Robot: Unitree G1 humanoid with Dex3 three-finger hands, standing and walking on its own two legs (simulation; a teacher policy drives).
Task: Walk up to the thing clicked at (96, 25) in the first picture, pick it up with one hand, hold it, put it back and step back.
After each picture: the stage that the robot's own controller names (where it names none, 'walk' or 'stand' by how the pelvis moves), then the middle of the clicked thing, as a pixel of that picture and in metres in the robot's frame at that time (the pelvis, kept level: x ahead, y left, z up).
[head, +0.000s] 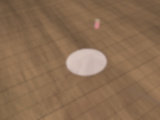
stand; (96, 23) +1.85 -0.23 -0.72
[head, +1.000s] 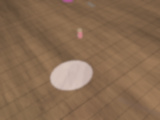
walk; (79, 33) +1.74 +0.12 -0.70
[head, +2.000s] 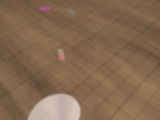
walk; (61, 54) +1.24 +0.29 -0.72
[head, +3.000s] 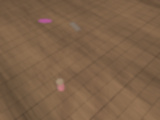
walk; (60, 84) +0.83 +0.25 -0.72
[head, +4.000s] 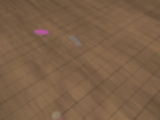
walk; (56, 118) +0.51 +0.20 -0.70
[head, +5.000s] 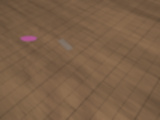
stand; out of the picture +0.43 +0.17 -0.71
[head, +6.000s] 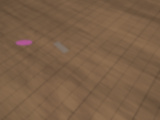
stand; out of the picture +0.41 +0.19 -0.72
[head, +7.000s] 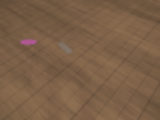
stand; out of the picture +0.40 +0.18 -0.72
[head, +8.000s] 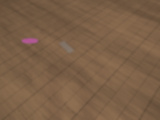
stand; out of the picture +0.40 +0.17 -0.72
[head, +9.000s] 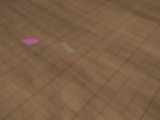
stand; out of the picture +0.40 +0.17 -0.72
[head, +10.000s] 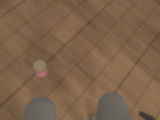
go down; (40, 68) +0.49 +0.16 -0.42
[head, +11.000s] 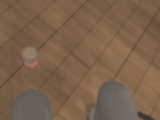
go down; (30, 57) +0.51 +0.16 -0.32
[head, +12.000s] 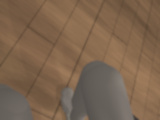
close in; out of the picture +0.50 +0.20 -0.24
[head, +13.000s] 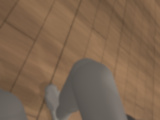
close; out of the picture +0.49 +0.23 -0.25
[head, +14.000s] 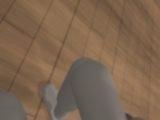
lift; out of the picture +0.48 +0.22 -0.26
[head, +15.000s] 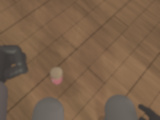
lift; (56, 76) +0.47 +0.11 -0.41
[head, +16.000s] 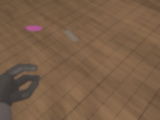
lift; out of the picture +0.40 +0.12 -0.67
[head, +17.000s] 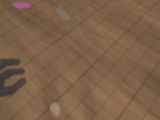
go down; (55, 109) +0.42 +0.13 -0.62
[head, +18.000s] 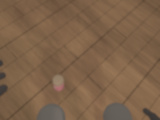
walk; (58, 83) +0.48 +0.12 -0.46
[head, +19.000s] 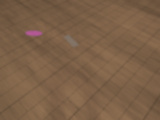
hold; out of the picture +0.39 +0.11 -0.66
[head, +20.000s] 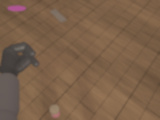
crouch; (55, 111) +0.42 +0.13 -0.65
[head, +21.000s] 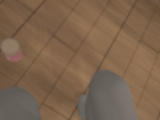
lower; (12, 50) +0.49 +0.15 -0.28
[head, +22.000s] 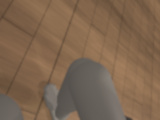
lower; out of the picture +0.47 +0.19 -0.25
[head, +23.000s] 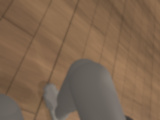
lower; out of the picture +0.47 +0.20 -0.25
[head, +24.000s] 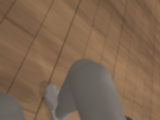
lower; out of the picture +0.47 +0.19 -0.25
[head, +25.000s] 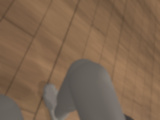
lower; out of the picture +0.48 +0.19 -0.26
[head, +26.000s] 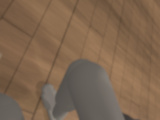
open; out of the picture +0.43 +0.12 -0.29
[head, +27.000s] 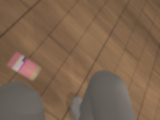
stand; (24, 66) +0.41 +0.10 -0.29
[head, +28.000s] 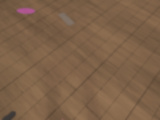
stand; out of the picture +0.33 +0.07 -0.64
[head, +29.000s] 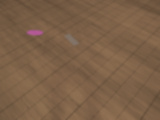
stand; out of the picture +0.31 +0.09 -0.69
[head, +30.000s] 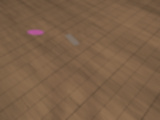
stand; out of the picture +0.30 +0.09 -0.69
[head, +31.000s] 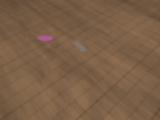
stand; out of the picture +0.30 +0.09 -0.74
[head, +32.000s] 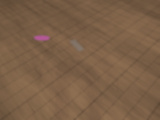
stand; out of the picture +0.29 +0.10 -0.75
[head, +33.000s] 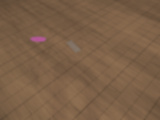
walk; out of the picture +0.28 +0.11 -0.75
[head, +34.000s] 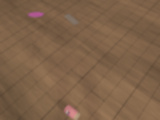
walk; (72, 112) +0.46 +0.11 -0.73
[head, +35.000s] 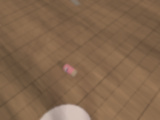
walk; (70, 70) +0.85 +0.08 -0.72
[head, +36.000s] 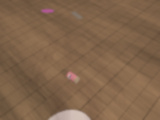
stand; (73, 77) +0.92 +0.11 -0.73
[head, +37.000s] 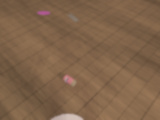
stand; (69, 80) +0.90 +0.11 -0.75
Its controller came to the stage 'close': yes
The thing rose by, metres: 0.01
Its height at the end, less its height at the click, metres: -0.02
